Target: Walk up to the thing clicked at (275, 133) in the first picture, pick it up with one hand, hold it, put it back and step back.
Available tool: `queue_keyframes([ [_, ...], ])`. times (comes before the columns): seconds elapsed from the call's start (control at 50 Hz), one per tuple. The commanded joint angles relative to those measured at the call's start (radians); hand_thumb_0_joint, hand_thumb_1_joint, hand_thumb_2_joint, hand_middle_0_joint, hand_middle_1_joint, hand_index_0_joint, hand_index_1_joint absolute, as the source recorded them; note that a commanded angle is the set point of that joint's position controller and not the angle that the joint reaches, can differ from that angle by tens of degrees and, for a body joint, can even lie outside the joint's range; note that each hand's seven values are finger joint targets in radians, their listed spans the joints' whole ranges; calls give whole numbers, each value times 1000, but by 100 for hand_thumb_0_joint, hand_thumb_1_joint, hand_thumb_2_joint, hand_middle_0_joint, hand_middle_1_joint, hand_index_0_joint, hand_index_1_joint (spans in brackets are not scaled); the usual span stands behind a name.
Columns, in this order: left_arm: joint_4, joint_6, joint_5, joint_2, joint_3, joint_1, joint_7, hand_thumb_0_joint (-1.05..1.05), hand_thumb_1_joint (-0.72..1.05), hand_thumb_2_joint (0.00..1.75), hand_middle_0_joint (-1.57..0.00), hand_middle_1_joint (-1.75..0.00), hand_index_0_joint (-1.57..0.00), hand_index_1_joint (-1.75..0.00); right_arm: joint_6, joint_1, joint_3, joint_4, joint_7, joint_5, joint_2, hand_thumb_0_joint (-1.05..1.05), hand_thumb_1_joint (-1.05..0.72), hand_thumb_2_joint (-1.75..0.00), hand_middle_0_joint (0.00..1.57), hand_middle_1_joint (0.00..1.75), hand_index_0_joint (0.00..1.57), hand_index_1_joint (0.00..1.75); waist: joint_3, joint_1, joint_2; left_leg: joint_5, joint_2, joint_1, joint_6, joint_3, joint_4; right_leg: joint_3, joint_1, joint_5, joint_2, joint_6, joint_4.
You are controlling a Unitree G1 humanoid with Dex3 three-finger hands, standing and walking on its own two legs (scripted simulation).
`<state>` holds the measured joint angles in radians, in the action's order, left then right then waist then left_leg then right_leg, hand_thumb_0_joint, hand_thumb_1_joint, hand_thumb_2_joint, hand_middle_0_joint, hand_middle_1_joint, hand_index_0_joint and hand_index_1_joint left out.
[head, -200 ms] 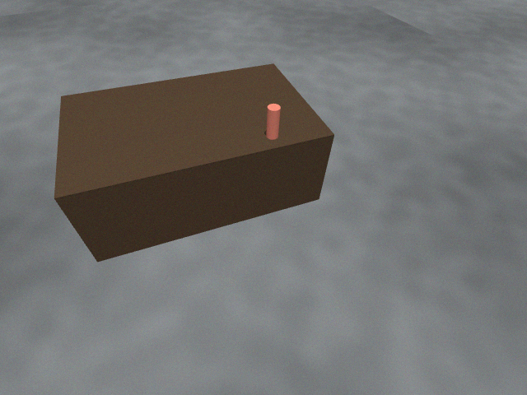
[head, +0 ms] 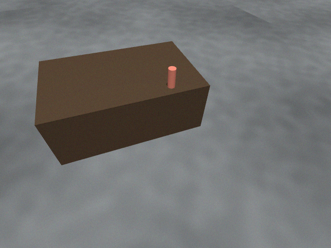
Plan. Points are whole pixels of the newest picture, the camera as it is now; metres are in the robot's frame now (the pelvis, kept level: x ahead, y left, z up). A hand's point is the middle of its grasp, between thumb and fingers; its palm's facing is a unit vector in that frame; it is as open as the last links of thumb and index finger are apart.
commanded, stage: stand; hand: right
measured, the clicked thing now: (171, 77) +1.16 -0.08 -0.29
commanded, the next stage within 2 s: walk up in 0.92 s
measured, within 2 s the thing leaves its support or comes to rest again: neither
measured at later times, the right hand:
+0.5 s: hand out of the picture +0.07 -0.25 -0.16, palm faces -0.03 +0.94 -0.34, open 7.4 cm
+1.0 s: hand out of the picture +0.07 -0.25 -0.16, palm faces -0.05 +0.94 -0.34, open 7.4 cm
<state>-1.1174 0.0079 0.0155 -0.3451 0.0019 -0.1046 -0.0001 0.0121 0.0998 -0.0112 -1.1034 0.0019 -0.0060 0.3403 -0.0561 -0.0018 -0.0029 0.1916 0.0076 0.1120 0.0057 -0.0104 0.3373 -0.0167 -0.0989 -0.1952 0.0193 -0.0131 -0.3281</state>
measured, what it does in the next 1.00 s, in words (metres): stands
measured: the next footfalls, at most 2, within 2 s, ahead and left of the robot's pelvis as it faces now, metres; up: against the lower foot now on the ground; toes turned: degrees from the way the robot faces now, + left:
left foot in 1.28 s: +0.18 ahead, +0.17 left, +0.00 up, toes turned +13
right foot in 1.70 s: +0.42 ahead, -0.10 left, +0.00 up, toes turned +10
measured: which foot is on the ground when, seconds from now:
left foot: down 0.00-1.00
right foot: down 0.00-1.00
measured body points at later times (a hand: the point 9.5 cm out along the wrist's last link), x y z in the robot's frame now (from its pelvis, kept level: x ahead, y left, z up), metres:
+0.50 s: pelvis +0.00 +0.00 +0.00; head +0.01 +0.00 +0.45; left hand +0.07 +0.30 -0.13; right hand +0.08 -0.30 -0.13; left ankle +0.00 +0.12 -0.75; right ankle -0.01 -0.13 -0.75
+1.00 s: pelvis +0.00 +0.00 +0.00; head +0.01 +0.00 +0.45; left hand +0.08 +0.31 -0.13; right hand +0.08 -0.30 -0.13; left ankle -0.01 +0.11 -0.75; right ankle -0.01 -0.13 -0.74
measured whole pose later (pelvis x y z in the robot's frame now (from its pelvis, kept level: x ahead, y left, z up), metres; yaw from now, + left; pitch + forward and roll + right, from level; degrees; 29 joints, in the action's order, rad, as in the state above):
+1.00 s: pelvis +0.00 +0.00 +0.00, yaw +2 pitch -1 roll +0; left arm -1.05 0.01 0.04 -0.36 -0.04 -0.14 0.04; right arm 0.02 0.18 0.03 -1.06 -0.03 -0.02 0.35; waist -0.03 0.00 -0.01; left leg 0.28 0.02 0.17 0.04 -0.05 0.43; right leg -0.04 -0.15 -0.40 0.02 0.02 -0.46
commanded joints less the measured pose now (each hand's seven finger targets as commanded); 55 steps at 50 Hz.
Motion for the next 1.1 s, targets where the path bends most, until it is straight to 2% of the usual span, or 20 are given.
queue_keyframes([
  [0.0,55,25,-4,-200,-40,31,-10,0,90,90,-20,-30,-20,-30,23,-43,47,55,9,-2,217,0,-90,-90,20,30,20,30,73,-5,10,-158,-130,-5,23,-100,-47,88,3,130,110,36,50],
  [0.16,61,27,-5,-208,-41,26,-10,0,90,90,-20,-30,-20,-30,23,-35,46,55,9,-2,214,0,-90,-90,20,30,20,30,96,-3,3,-202,-131,-23,27,-95,-38,86,21,180,115,37,42],
  [0.5,56,22,-5,-210,-42,18,-9,0,90,90,-20,-30,-20,-30,23,-24,42,48,8,0,215,0,-90,-90,20,30,20,30,69,-3,17,-149,-130,2,20,-107,-65,86,15,114,111,37,47],
  [0.7,62,26,-3,-210,-39,17,-12,0,90,90,-20,-30,-20,-30,21,-25,46,52,9,-2,220,0,-90,-90,20,30,20,30,86,0,-4,-196,-132,-17,26,-101,-41,88,19,172,118,34,52],
  [0.76,58,25,-6,-211,-39,13,-11,0,90,90,-20,-30,-20,-30,21,-16,43,50,8,-2,217,0,-90,-90,20,30,20,30,72,2,6,-162,-127,-1,24,-99,-50,90,24,157,118,35,55],
  [0.88,55,21,-5,-212,-41,10,-10,0,90,90,-20,-30,-20,-30,22,-20,42,46,9,0,220,0,-90,-90,20,30,20,30,66,-3,10,-158,-129,-9,19,-105,-63,87,9,124,112,36,51],
  [0.9,132,34,16,-301,-115,-9,22,0,90,90,-20,-30,-20,-30,30,68,106,99,-13,-11,286,0,-90,-90,20,30,20,30,129,-16,-32,321,-90,82,95,-172,-20,9,78,-338,49,58,-64],
  [0.92,133,32,30,-295,-121,-6,32,0,90,90,-20,-30,-20,-30,30,64,115,103,-22,-19,307,0,-90,-90,20,30,20,30,41,-23,16,477,-121,196,114,-244,-37,33,10,-438,53,72,-131],
  [0.94,155,33,32,-279,-126,-15,40,0,90,90,-20,-30,-20,-30,32,35,122,129,-26,-24,309,0,-90,-90,20,30,20,30,-9,-34,40,494,-137,239,125,-284,-48,48,-66,-443,54,79,-166],
  [0.96,176,34,35,-258,-129,-28,47,0,90,90,-20,-30,-20,-30,34,30,126,156,-29,-27,302,0,-90,-90,20,30,20,30,-47,-44,42,470,-148,262,133,-314,-29,61,-112,-418,58,88,-174],
  [0.98,185,37,32,-251,-133,-63,50,0,90,90,-20,-30,-20,-30,40,28,127,176,-30,-29,286,0,-90,-90,20,30,20,30,-46,-64,48,407,-142,268,121,-313,-11,79,-104,-379,67,100,-161],
  [1.0,183,42,30,-257,-141,-114,49,0,90,90,-20,-30,-20,-30,47,10,128,202,-30,-30,273,0,-90,-90,20,30,20,30,-8,-91,37,327,-112,301,97,-280,39,106,-27,-347,84,116,-119],
  [1.02,176,45,33,-278,-154,-173,47,0,90,90,-20,-30,-20,-30,50,-11,127,231,-32,-29,248,0,-90,-90,20,30,20,30,22,-119,3,281,-49,418,54,-189,130,158,126,-385,122,140,-32],
  [1.04,161,46,38,-330,-174,-251,43,0,90,90,-20,-30,-20,-30,50,-87,123,271,-32,-28,214,0,-90,-90,20,30,20,30,8,-172,-120,238,49,628,6,-11,312,316,291,-523,243,209,145],
  [1.06,197,53,48,-374,-185,-215,40,0,90,90,-20,-30,-20,-30,48,-99,121,288,-28,-36,214,0,-90,-90,20,30,20,30,-45,-173,-173,287,-9,702,16,-6,538,473,241,-512,425,272,228],
  [1.08,234,58,45,-363,-181,-148,41,0,90,90,-20,-30,-20,-30,51,-35,128,277,-31,-36,248,0,-90,-90,20,30,20,30,-75,-119,-95,288,-75,659,14,-40,559,475,171,-473,458,303,233],
])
